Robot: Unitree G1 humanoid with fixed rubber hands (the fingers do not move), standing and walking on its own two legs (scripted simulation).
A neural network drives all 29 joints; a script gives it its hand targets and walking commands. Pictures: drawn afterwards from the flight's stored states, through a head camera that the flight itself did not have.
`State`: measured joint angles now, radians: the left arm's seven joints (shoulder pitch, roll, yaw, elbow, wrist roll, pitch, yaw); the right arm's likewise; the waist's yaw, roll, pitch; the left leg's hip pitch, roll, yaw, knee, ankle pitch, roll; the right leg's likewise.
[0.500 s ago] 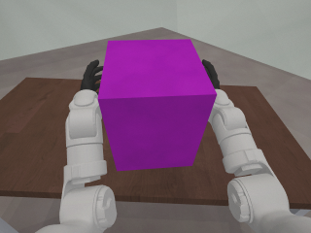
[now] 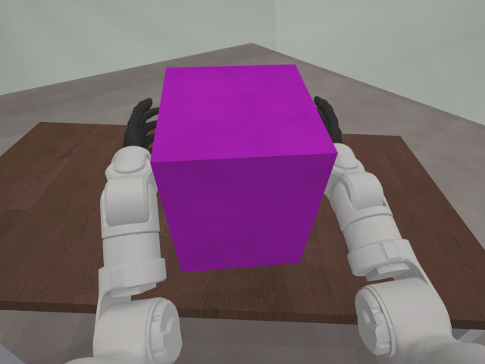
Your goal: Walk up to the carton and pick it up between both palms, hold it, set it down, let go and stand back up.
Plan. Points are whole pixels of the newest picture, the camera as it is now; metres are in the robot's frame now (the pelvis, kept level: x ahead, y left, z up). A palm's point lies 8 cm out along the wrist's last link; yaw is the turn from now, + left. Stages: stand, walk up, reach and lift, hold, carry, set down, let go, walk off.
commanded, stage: hold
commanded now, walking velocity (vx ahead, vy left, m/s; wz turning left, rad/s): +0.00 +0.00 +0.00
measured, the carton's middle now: (237, 171) +0.36 +0.00 +0.19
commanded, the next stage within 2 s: none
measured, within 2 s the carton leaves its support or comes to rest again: neither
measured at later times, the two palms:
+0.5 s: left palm (138, 149) +0.36 +0.15 +0.23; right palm (329, 147) +0.36 -0.14 +0.22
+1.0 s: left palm (139, 148) +0.36 +0.15 +0.23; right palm (327, 145) +0.36 -0.14 +0.22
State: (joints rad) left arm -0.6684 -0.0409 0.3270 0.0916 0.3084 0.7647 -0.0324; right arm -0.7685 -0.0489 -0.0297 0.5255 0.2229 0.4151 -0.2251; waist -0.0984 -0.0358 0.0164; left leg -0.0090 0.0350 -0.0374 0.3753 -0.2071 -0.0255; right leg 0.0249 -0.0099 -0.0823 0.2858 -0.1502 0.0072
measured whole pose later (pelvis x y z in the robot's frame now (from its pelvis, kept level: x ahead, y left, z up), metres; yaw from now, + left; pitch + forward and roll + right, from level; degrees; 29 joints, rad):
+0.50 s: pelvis -0.01 +0.00 +0.00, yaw +0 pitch -9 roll -1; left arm -0.69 -0.04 0.33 0.11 0.32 0.76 -0.03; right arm -0.78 -0.05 -0.05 0.54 0.21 0.41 -0.22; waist -0.10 -0.04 0.02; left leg -0.01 0.03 -0.04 0.38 -0.20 -0.02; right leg 0.02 -0.01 -0.08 0.29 -0.14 0.01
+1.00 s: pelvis +0.00 +0.00 +0.00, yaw +0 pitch -9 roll -1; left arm -0.70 -0.03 0.34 0.15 0.31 0.75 -0.03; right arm -0.80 -0.05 -0.05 0.57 0.21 0.41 -0.22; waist -0.09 -0.03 0.00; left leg -0.02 0.03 -0.03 0.37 -0.20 -0.02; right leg 0.01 -0.01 -0.08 0.29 -0.14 0.01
